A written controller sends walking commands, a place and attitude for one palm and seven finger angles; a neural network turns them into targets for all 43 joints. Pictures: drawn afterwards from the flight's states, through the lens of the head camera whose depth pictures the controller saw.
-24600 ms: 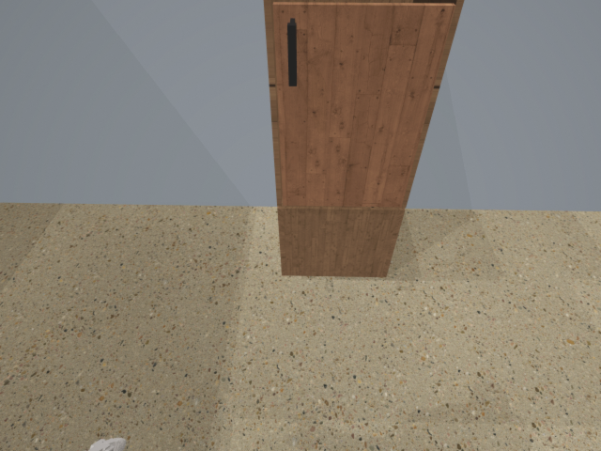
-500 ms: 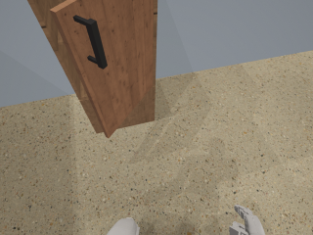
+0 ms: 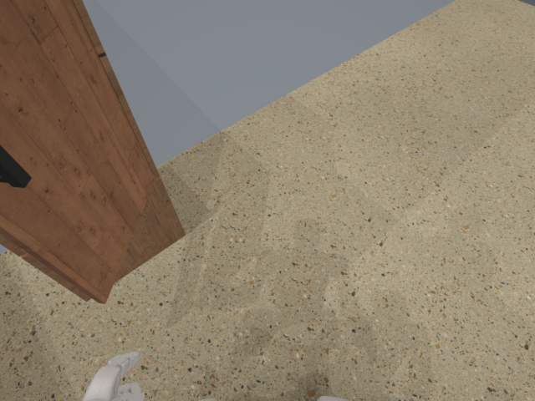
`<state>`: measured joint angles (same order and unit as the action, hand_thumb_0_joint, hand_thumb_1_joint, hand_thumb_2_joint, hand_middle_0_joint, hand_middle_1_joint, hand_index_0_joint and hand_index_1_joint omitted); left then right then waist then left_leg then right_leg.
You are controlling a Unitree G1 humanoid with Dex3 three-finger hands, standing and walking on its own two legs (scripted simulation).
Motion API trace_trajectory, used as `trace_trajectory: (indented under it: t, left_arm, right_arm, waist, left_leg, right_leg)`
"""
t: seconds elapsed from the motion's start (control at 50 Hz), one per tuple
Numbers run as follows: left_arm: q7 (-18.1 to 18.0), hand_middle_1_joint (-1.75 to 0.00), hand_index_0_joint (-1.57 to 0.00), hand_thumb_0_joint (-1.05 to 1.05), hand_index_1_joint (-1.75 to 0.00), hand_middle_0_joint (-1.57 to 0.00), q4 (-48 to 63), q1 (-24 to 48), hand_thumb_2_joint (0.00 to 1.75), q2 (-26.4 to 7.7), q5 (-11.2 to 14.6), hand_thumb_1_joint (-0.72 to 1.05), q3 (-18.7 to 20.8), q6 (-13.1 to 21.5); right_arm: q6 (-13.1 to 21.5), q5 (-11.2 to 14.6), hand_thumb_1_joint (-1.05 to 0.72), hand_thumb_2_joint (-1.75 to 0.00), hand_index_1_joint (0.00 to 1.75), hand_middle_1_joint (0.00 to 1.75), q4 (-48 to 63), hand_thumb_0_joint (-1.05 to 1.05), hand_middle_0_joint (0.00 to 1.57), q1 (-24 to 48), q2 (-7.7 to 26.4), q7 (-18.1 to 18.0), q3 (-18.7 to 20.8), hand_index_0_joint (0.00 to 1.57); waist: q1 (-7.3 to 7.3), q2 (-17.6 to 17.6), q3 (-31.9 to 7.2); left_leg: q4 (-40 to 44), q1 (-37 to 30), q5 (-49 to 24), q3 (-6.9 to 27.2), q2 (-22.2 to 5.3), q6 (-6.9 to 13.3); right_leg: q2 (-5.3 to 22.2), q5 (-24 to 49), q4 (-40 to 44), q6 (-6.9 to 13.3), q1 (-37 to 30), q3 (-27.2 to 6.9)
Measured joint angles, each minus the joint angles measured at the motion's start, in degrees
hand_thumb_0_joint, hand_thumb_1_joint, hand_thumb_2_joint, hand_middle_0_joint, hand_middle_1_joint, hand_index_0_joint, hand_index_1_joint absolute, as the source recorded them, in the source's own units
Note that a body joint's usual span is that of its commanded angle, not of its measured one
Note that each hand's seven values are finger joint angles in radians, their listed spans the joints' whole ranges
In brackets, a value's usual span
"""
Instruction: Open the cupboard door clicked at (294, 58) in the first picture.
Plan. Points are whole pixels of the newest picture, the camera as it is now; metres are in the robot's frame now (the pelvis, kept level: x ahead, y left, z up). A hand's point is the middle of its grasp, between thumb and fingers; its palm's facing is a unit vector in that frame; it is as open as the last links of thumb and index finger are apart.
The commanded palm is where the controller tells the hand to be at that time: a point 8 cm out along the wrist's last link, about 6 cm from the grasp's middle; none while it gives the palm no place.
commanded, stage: walk to a spot facing it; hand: left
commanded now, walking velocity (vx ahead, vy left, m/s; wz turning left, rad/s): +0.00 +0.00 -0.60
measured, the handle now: out of the picture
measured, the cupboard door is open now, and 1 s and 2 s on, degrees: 43 43 43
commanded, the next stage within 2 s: none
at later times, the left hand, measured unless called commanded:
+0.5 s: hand (156, 371) +0.18 +0.20 -0.16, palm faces -0.25 -0.95 -0.18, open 7.4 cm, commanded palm none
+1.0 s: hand (202, 336) +0.24 +0.13 -0.16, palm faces -0.50 -0.85 -0.17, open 7.4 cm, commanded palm none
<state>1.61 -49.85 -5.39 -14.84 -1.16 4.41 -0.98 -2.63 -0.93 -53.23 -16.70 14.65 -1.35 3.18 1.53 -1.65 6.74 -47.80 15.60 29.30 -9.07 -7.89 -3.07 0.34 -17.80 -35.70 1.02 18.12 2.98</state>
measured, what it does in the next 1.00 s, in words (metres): walks ahead, turning right: left foot, then right foot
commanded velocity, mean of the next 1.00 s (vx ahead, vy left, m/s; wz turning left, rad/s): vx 0.15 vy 0.00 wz -0.59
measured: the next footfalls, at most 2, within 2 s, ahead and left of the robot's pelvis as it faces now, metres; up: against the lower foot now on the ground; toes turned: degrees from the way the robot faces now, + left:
left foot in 0.32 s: +0.09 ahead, +0.14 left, +0.00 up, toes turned -8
right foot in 0.68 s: +0.03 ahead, -0.12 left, +0.00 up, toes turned -30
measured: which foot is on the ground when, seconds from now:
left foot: up 0.00-0.30, down 0.32-0.68, up 0.70-1.00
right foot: down 0.00-0.30, up 0.32-0.66, down 0.68-1.00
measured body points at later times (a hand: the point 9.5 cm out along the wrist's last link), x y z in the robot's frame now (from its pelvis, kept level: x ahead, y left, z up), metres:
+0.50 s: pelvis +0.04 +0.03 +0.02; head +0.10 +0.05 +0.46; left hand +0.19 +0.25 -0.14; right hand +0.03 -0.22 -0.11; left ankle +0.05 +0.14 -0.72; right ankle -0.03 -0.09 -0.64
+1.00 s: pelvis +0.13 -0.02 +0.02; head +0.17 -0.03 +0.46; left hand +0.26 +0.18 -0.14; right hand +0.07 -0.30 -0.11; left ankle +0.25 +0.05 -0.71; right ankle +0.00 -0.10 -0.72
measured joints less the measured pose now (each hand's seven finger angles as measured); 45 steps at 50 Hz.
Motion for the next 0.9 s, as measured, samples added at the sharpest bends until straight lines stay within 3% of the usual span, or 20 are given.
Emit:
trace_trajectory:
  t: [0.06, 0.12, 0.22, 0.3, 0.36, 0.42, 0.46, 0.6, 0.66, 0.68, 0.72, 0.78, 0.84, 0.9]
  left_arm:
    - [-1.2, -0.30, -0.20, 0.01, -0.30, -0.20, 0.0, -0.4, 0.90, 1.3, 0.1, 0.91, -0.7, 0.0]
    - [-1.8, -0.30, -0.20, 0.01, -0.30, -0.20, -0.4, -1.4, 0.90, 1.9, 0.0, 0.91, -0.9, -0.7]
    - [-1.3, -0.30, -0.21, 0.01, -0.30, -0.20, -1.5, -3.1, 0.90, 2.6, -0.4, 0.91, -1.2, -1.2]
    - [-1.0, -0.30, -0.21, 0.01, -0.30, -0.21, -2.0, -4.3, 0.90, 2.8, -0.1, 0.91, -0.8, -1.7]
    - [-0.9, -0.30, -0.21, 0.01, -0.30, -0.21, -2.5, -4.2, 0.90, 1.9, 0.4, 0.91, -0.1, -2.5]
    - [-0.3, -0.30, -0.21, 0.01, -0.30, -0.20, -2.9, -4.0, 0.90, 0.8, 0.0, 0.91, 0.8, -2.8]
    - [0.1, -0.30, -0.20, 0.01, -0.30, -0.20, -2.7, -3.7, 0.90, 0.6, 0.0, 0.91, 1.1, -2.8]
    - [0.8, -0.30, -0.20, 0.01, -0.30, -0.20, -1.8, -3.0, 0.90, 0.9, 0.0, 0.91, 0.8, -2.7]
    - [1.1, -0.30, -0.20, 0.01, -0.30, -0.20, -1.7, -3.2, 0.90, 1.2, -0.2, 0.91, 0.5, -2.1]
    - [1.2, -0.30, -0.20, 0.01, -0.30, -0.20, -1.5, -3.5, 0.90, 1.1, -0.4, 0.91, 0.4, -1.5]
    - [0.5, -0.30, -0.20, 0.01, -0.30, -0.20, -1.9, -3.4, 0.90, 1.7, -0.3, 0.91, 0.3, -0.1]
    - [-0.7, -0.30, -0.20, 0.01, -0.30, -0.20, -2.1, -5.2, 0.90, 2.7, -0.1, 0.91, 0.0, 0.9]
    - [-1.0, -0.30, -0.20, 0.01, -0.30, -0.20, -3.4, -7.9, 0.90, 3.1, -0.2, 0.91, -0.1, 1.4]
    - [-0.5, -0.30, -0.20, 0.01, -0.30, -0.20, -5.2, -10.1, 0.90, 3.2, -0.4, 0.91, -0.2, 1.6]
  right_arm:
    - [-1.3, 0.4, -0.91, -0.89, 0.29, 0.30, -0.4, 0.01, 0.20, 2.2, 0.5, -0.1, 0.5, 0.20]
    - [-1.4, 0.3, -0.91, -0.89, 0.29, 0.30, 0.5, 0.01, 0.20, 4.3, -0.4, 0.3, 0.5, 0.19]
    - [-0.3, 0.4, -0.91, -0.89, 0.29, 0.30, 2.5, 0.01, 0.20, 6.7, -1.9, 0.6, 0.3, 0.19]
    - [1.2, 0.6, -0.91, -0.89, 0.29, 0.30, 3.4, 0.01, 0.20, 7.2, -2.5, 0.2, -0.3, 0.20]
    - [2.3, -0.4, -0.91, -0.89, 0.29, 0.30, 3.3, 0.01, 0.20, 6.7, -3.6, -0.3, -1.0, 0.20]
    - [2.6, -1.0, -0.91, -0.89, 0.29, 0.30, 3.2, 0.01, 0.20, 5.1, -4.8, -0.5, -1.8, 0.20]
    - [2.6, -1.1, -0.91, -0.89, 0.29, 0.30, 3.1, 0.01, 0.20, 4.1, -5.0, -0.7, -1.9, 0.20]
    - [2.1, -1.2, -0.91, -0.89, 0.30, 0.30, 1.9, 0.01, 0.20, 2.2, -3.8, -0.3, -1.2, 0.20]
    - [1.7, -1.2, -0.91, -0.89, 0.30, 0.30, 1.3, 0.01, 0.20, 0.8, -2.6, 0.2, -0.6, 0.20]
    - [1.6, -0.9, -0.91, -0.89, 0.30, 0.30, 1.2, 0.01, 0.20, 0.0, -2.1, 0.4, -0.4, 0.20]
    - [0.3, -0.5, -0.91, -0.89, 0.30, 0.30, -0.2, 0.01, 0.20, 0.3, -1.0, 0.8, 0.1, 0.20]
    - [-1.0, -0.4, -0.91, -0.89, 0.29, 0.30, -1.6, 0.01, 0.20, 1.5, -0.2, 1.4, 0.6, 0.20]
    - [-0.4, -0.5, -0.91, -0.89, 0.29, 0.30, -0.7, 0.02, 0.20, 3.6, -0.5, 2.1, 1.0, 0.20]
    - [1.0, -0.5, -0.91, -0.89, 0.29, 0.30, 1.1, 0.01, 0.20, 5.5, -1.2, 2.4, 1.0, 0.19]
  waist:
    - [0.42, -0.4, 0.8]
    - [0.25, 1.2, 0.7]
    - [-0.46, 2.9, 0.1]
    - [-0.85, 3.1, -0.8]
    - [-1.62, 4.1, -0.9]
    - [-2.11, 4.5, -0.9]
    - [-2.31, 4.0, -0.9]
    - [-1.44, 1.3, -1.0]
    - [-0.77, 0.0, -1.9]
    - [-0.68, -0.1, -2.6]
    - [-0.71, -1.1, -2.3]
    - [-1.25, -1.0, -2.4]
    - [-1.66, 0.6, -2.6]
    - [-1.93, 2.3, -2.5]
  left_leg:
    - [-13.3, 6.2, 1.6, 4.8, 2.1, -0.3]
    - [-15.0, 9.9, -1.9, 6.2, 3.0, -0.8]
    - [-4.0, 9.4, -4.5, 7.3, 4.3, -0.9]
    - [11.2, 3.8, -10.4, 7.4, 5.4, -0.2]
    - [11.7, 3.1, -10.9, 5.7, 4.8, 3.0]
    - [14.1, 0.7, -10.8, 3.7, 3.4, 3.6]
    - [16.4, -1.0, -11.7, 2.7, 2.5, 3.3]
    - [17.8, -3.9, -11.0, -2.3, -0.4, 2.1]
    - [14.2, -3.8, -8.1, -4.6, -1.9, 0.9]
    - [11.4, -3.0, -6.4, -5.0, -2.3, 0.6]
    - [-0.1, 1.0, 1.2, -0.7, -1.5, 0.2]
    - [-13.0, 7.8, -0.4, 4.3, 1.1, -0.1]
    - [-12.4, 11.9, -5.5, 5.5, 1.9, -0.7]
    - [-4.5, 12.6, -8.7, 6.1, 2.5, -1.1]
  right_leg:
    - [-0.9, -0.2, 0.7, 0.3, -0.9, -1.8]
    - [-1.2, 1.9, 3.8, 0.1, -2.0, -4.2]
    - [-1.9, 3.0, 5.6, -0.5, -2.1, -7.8]
    - [-3.2, 1.6, 3.2, -2.0, -0.6, -9.9]
    - [-3.4, -8.7, -9.4, -2.2, 4.0, -8.6]
    - [-2.4, -11.0, -23.6, -3.2, 8.2, -4.8]
    - [-1.2, -10.3, -26.6, -3.8, 9.2, -2.7]
    - [1.2, -8.2, -12.4, -3.4, 4.7, 0.9]
    - [0.8, -5.5, -1.8, -2.2, -0.2, 2.7]
    - [0.7, -3.2, 2.2, -0.8, -1.9, 2.5]
    - [0.1, -0.6, 0.1, 0.8, -1.4, 2.2]
    - [-0.5, -1.5, 2.0, 1.0, -3.8, 1.0]
    - [-0.7, 0.4, 6.9, 0.7, -6.5, -1.6]
    - [-0.7, 1.1, 10.0, 0.5, -8.4, -4.2]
